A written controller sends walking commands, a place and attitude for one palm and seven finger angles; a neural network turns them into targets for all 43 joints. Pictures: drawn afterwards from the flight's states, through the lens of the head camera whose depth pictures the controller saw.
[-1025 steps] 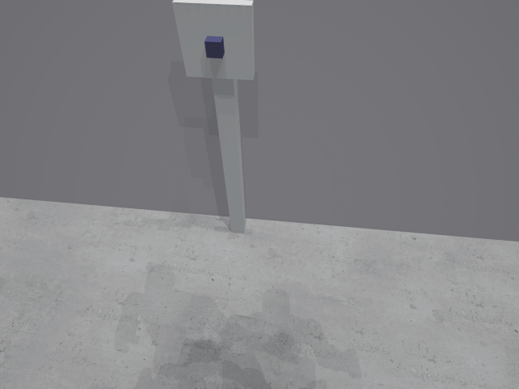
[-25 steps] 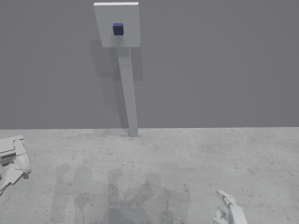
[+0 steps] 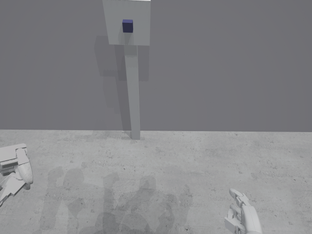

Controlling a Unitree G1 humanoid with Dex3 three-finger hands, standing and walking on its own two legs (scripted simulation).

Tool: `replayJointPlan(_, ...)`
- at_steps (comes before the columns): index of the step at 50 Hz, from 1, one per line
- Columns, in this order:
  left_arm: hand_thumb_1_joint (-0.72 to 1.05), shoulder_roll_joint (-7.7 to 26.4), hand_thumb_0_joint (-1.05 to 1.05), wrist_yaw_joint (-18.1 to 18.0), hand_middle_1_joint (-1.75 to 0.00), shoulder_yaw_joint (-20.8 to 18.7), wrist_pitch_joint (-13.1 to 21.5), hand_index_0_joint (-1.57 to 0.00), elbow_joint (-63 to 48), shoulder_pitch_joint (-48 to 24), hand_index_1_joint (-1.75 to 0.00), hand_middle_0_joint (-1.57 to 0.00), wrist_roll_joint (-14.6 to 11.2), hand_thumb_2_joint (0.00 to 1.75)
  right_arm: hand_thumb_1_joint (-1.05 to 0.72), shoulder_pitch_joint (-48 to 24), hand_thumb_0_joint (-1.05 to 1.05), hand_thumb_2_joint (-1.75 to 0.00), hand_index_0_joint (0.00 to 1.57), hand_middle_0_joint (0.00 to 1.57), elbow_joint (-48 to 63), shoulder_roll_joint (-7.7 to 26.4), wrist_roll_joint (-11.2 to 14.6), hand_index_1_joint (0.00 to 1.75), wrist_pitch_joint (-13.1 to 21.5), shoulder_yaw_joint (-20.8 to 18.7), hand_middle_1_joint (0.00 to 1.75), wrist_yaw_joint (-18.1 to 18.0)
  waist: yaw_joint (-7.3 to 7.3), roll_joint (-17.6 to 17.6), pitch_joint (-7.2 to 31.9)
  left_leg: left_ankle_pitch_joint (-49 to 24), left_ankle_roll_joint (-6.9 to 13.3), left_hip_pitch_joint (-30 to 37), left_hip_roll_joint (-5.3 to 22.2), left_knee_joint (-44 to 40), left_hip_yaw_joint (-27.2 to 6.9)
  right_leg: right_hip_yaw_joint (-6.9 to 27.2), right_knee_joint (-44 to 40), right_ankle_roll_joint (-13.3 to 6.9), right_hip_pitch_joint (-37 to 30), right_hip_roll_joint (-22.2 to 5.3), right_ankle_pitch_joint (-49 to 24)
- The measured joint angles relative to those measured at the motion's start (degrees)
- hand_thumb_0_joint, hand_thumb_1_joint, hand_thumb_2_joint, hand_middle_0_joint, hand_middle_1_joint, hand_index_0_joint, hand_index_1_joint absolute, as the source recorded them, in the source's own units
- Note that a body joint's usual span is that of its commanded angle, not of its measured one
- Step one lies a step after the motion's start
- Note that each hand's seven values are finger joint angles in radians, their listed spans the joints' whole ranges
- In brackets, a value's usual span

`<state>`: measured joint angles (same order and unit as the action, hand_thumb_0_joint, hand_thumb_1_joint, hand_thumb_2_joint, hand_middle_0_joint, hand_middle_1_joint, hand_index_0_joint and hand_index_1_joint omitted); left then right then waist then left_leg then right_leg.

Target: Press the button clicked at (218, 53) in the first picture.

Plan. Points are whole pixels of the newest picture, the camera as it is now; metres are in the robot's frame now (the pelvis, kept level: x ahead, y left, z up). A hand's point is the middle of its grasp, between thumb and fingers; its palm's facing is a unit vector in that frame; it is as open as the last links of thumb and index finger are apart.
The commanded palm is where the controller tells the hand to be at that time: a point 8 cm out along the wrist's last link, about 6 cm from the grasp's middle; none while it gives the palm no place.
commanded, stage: stop stepping back and stand still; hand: left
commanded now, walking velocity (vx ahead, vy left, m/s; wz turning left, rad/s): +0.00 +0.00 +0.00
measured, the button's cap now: (127, 25) +0.84 +0.16 +0.13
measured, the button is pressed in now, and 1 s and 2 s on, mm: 0 0 0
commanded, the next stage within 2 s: let the arm hang, fingers relaxed in 0.44 s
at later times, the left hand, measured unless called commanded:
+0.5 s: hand (17, 191) +0.16 +0.24 +0.15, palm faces +0.37 -0.82 -0.44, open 3.1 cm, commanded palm +0.10 +0.28 +0.18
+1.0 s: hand out of the picture -0.01 +0.19 -0.18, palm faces +0.01 -0.97 -0.22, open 4.3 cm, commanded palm none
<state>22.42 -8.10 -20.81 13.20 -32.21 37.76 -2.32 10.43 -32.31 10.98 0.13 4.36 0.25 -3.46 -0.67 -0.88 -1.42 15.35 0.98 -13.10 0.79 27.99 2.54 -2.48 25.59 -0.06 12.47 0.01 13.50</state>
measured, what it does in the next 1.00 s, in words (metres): stands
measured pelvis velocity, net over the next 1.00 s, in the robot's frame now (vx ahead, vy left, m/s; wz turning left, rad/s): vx -0.03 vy -0.01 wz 0.03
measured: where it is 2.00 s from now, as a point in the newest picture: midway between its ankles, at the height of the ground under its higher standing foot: outside the picture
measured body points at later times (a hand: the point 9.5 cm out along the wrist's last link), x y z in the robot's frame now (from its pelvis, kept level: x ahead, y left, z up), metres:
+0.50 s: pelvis -0.03 +0.00 +0.00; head -0.02 +0.01 +0.45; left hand +0.14 +0.29 +0.18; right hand +0.13 -0.23 -0.08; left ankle -0.01 +0.10 -0.74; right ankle +0.00 -0.12 -0.74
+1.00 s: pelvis -0.03 -0.01 +0.00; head +0.01 +0.00 +0.44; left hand -0.01 +0.24 -0.16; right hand -0.02 -0.28 -0.14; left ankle -0.01 +0.10 -0.74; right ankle +0.00 -0.12 -0.74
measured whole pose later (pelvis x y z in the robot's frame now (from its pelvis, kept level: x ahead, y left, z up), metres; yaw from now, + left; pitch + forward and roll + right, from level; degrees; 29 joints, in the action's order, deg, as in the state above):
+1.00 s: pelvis -0.03 -0.01 +0.00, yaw +2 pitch +0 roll -1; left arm 14.3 -0.3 -0.3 -1.3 56.7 14.8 0.9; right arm 16.6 -58.0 14.0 -1.6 -2.1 -0.3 -0.1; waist -0.1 -1.3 -5.1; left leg 13.2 0.3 -16.3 0.9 29.7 0.4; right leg -4.6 27.6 -1.4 15.0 0.0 12.3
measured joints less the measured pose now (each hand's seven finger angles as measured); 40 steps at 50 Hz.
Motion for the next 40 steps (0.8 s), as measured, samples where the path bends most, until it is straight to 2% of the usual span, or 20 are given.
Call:
replayJointPlan(8,0.89,-2.03,0.01,-0.68,-1.50,0.97,-0.54,-1.31,0.96,-1.95,-1.50,-1.31,0.47,0.90,-0.90,1.87,0.02,-0.90,0.21,0.20,-1.76,0.30,-0.31,0.30,0.80,0.26,0.30,-0.45,1.37,0.53,-0.21,-1.47,0.35,-0.23,-0.22,-0.55,-0.01,-0.03,-0.99,0.25,-0.02,-0.20,-1.71)
replayJointPlan(27,0.89,-2.00,0.01,-0.72,-1.50,1.55,-0.76,-1.31,2.37,-2.18,-1.50,-1.31,1.09,0.90,-0.90,2.62,0.02,-0.90,0.21,0.20,-2.67,0.46,-0.64,0.30,1.50,0.26,0.30,-0.60,0.61,1.36,0.32,-3.24,0.35,-0.90,-0.05,-1.75,0.12,0.09,-2.75,0.15,0.45,0.02,-3.80)
replayJointPlan(28,0.89,-1.37,0.01,0.26,-1.50,2.61,-0.01,-1.31,5.27,-3.73,-1.50,-1.31,1.85,0.90,-0.90,2.36,0.02,-0.90,0.21,0.20,-4.00,1.16,-0.57,0.30,2.74,-0.11,0.30,0.58,0.63,1.80,0.71,-3.04,0.38,-1.97,-0.14,-0.81,-0.27,-0.32,-1.93,0.14,1.25,-0.11,-3.51)
replayJointPlan(29,0.89,-0.63,0.01,1.98,-1.50,4.73,-0.79,-1.31,10.80,-6.85,-1.50,-1.31,2.44,0.90,-0.90,1.68,0.02,-0.90,0.21,0.20,-5.80,2.41,-0.42,0.30,2.92,-0.44,0.30,1.95,1.03,2.53,1.03,-2.65,0.46,-3.18,-0.38,0.60,-0.62,-0.69,-0.38,0.17,2.37,-0.41,-2.88)
replayJointPlan(31,0.90,-0.59,0.00,4.90,-1.49,9.44,-5.70,-1.30,25.04,-13.31,-1.49,-1.29,3.17,0.90,-0.90,-0.42,0.01,-0.90,0.21,0.20,-9.08,5.08,-0.46,0.30,1.06,-0.67,0.30,3.73,1.45,4.32,1.38,-1.70,0.76,-5.09,-0.83,3.20,-0.70,-0.77,2.99,0.30,4.58,-0.98,-1.42)
replayJointPlan(34,0.90,-2.78,0.00,7.14,-1.45,14.60,-12.51,-1.25,46.37,-19.82,-1.45,-1.25,4.03,0.90,-0.90,-3.03,0.01,-0.90,0.21,0.20,-12.03,7.11,-1.12,0.30,-1.57,-0.89,0.30,4.45,0.42,5.66,0.72,-0.62,1.16,-6.79,-1.36,5.78,-0.06,-0.11,7.40,0.38,7.29,-1.66,0.42)
replayJointPlan(36,0.91,-4.45,0.00,7.92,-1.41,17.22,-14.80,-1.21,57.09,-21.85,-1.40,-1.20,4.44,0.90,-0.90,-3.26,0.01,-0.90,0.21,0.20,-13.06,7.22,-1.44,0.30,-2.62,-0.91,0.30,4.50,-0.40,5.08,-0.45,-0.45,1.00,-6.97,-1.41,6.34,0.22,0.19,8.73,0.29,7.92,-1.75,0.98)
replayJointPlan(40,0.91,-7.70,0.01,8.40,-1.29,20.77,-16.14,-1.09,71.23,-23.14,-1.28,-1.09,4.28,0.90,-0.90,-0.77,0.01,-0.90,0.21,0.20,-15.71,6.00,-1.76,0.30,-4.41,-0.81,0.30,4.33,-1.28,1.58,-2.75,-0.64,0.39,-6.45,-1.33,6.17,-0.24,-0.26,9.20,-0.52,7.52,-1.67,1.42)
